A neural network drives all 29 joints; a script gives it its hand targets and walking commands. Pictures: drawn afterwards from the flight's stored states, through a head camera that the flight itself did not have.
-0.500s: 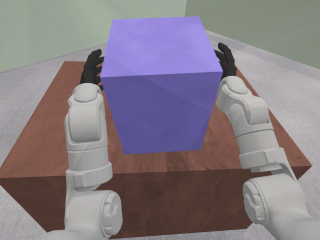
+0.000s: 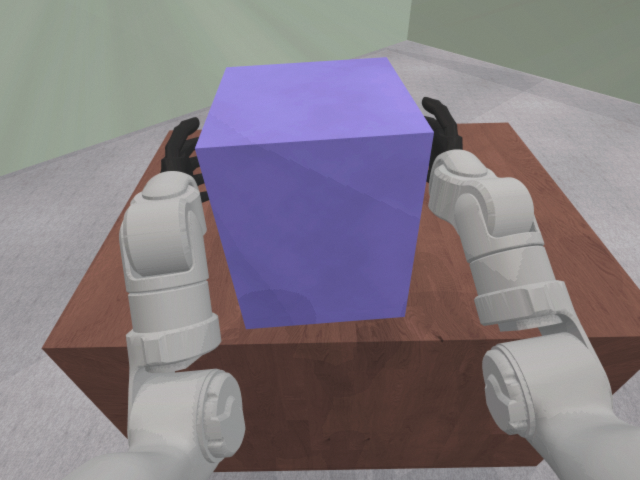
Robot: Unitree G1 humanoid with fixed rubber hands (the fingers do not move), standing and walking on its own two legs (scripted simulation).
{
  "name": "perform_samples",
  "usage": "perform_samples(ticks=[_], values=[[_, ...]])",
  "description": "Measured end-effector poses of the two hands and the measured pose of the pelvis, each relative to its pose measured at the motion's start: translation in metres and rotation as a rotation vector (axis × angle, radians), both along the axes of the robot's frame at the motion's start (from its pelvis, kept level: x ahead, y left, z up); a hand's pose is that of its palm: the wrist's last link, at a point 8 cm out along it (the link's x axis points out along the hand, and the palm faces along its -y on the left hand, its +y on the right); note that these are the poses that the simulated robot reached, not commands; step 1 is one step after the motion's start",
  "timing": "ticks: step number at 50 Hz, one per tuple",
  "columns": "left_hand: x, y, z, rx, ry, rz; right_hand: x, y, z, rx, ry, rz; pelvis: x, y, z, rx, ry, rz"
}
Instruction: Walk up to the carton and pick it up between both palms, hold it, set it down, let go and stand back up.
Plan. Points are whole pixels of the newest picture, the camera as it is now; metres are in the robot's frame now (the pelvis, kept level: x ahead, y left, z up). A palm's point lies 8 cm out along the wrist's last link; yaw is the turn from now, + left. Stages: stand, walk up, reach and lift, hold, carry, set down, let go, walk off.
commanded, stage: hold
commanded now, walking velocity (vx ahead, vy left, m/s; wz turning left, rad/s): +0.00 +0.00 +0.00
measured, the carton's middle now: (316, 193) +0.39 +0.02 +0.19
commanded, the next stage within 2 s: none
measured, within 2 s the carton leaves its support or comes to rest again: neither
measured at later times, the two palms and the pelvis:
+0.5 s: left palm (176, 172) +0.35 +0.17 +0.26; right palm (449, 155) +0.37 -0.12 +0.25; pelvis -0.01 +0.00 +0.00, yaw +0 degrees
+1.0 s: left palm (177, 173) +0.35 +0.17 +0.25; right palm (444, 156) +0.37 -0.12 +0.25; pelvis +0.00 +0.01 +0.00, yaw +2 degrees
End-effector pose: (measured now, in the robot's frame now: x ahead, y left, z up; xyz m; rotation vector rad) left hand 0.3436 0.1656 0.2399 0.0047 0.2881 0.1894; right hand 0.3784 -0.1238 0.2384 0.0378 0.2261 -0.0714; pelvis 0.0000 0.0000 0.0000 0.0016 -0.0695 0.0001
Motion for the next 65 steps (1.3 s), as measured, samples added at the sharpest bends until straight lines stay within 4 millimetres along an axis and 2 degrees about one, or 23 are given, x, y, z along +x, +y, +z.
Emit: perform_samples(ticks=[6, 10, 19, 29, 40, 48, 53, 56, 61, 65], values=[[-0.009, 0.002, 0.023, -0.011, -0.090, 0.014, -0.006, 0.002, 0.026, 0.028, -0.087, 0.004, 0.000, -0.004, 0.000, -0.002, 0.028, 0.015], [-0.006, -0.002, 0.033, -0.025, -0.087, -0.013, -0.010, -0.002, 0.036, 0.035, -0.081, -0.027, -0.002, -0.005, 0.000, -0.002, 0.003, 0.018], [0.003, -0.003, 0.020, -0.040, -0.032, -0.037, -0.013, -0.004, 0.015, 0.019, -0.023, -0.067, -0.009, -0.003, 0.000, -0.003, -0.001, -0.003], [0.005, 0.004, 0.016, -0.040, -0.049, -0.025, -0.006, 0.004, 0.016, 0.023, -0.046, -0.051, -0.012, 0.006, 0.000, -0.004, 0.017, -0.008], [0.009, 0.011, 0.013, -0.045, -0.067, -0.025, -0.001, 0.010, 0.017, 0.003, -0.067, -0.046, -0.002, 0.012, 0.000, -0.003, 0.021, -0.006], [0.011, 0.007, 0.005, -0.041, -0.036, -0.033, -0.002, 0.006, 0.006, 0.000, -0.035, -0.055, 0.003, 0.013, 0.000, -0.002, -0.004, -0.010], [0.007, -0.006, 0.028, 0.024, -0.195, -0.070, -0.011, -0.007, 0.030, 0.044, -0.190, -0.086, 0.005, 0.010, -0.001, -0.008, -0.006, 0.051], [0.012, -0.015, 0.035, 0.014, -0.212, -0.096, -0.013, -0.017, 0.042, 0.020, -0.207, -0.108, 0.007, 0.007, -0.002, -0.009, -0.034, 0.049], [0.021, -0.023, 0.028, -0.007, -0.170, -0.108, -0.009, -0.024, 0.042, 0.003, -0.167, -0.115, 0.010, 0.000, -0.004, -0.007, -0.056, 0.044], [0.018, -0.021, 0.015, -0.007, -0.157, -0.097, -0.008, -0.022, 0.033, -0.005, -0.154, -0.102, 0.010, -0.005, -0.004, -0.007, -0.063, 0.054]])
